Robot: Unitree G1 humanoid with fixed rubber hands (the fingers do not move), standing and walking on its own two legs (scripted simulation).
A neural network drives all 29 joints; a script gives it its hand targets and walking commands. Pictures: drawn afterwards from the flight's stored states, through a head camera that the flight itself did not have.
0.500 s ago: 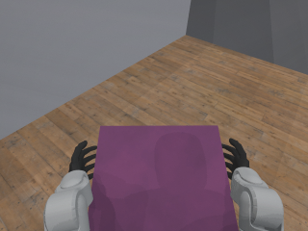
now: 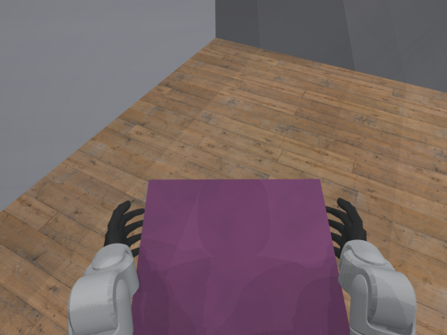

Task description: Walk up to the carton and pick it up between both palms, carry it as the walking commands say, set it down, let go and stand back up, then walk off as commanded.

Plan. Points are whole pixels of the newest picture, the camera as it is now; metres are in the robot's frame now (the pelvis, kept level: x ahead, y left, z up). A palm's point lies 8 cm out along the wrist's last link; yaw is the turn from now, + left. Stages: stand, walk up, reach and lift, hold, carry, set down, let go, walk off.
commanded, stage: carry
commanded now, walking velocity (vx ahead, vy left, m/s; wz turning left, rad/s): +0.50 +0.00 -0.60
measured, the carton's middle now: (233, 261) +0.26 +0.01 -0.01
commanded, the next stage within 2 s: none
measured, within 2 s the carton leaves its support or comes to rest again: neither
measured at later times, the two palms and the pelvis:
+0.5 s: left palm (169, 121) +0.51 +0.16 +0.10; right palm (342, 151) +0.43 -0.19 +0.11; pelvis +0.23 +0.03 +0.01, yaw -13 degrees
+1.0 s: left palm (186, 110) +0.56 +0.12 +0.10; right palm (350, 139) +0.48 -0.22 +0.09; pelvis +0.28 +0.00 +0.00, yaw -13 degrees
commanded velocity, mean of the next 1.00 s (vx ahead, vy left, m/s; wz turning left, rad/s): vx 0.01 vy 0.00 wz -0.01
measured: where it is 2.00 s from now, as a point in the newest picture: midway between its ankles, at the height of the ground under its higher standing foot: outside the picture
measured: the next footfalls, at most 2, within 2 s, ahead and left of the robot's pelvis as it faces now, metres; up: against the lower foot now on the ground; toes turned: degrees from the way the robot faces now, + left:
left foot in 0.30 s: +0.35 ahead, +0.09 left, +0.00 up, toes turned -15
right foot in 0.48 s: +0.22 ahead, -0.09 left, +0.00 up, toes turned -14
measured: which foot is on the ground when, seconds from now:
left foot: up 0.00-0.28, down 0.30-1.00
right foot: down 0.00-0.32, up 0.34-0.46, down 0.48-1.00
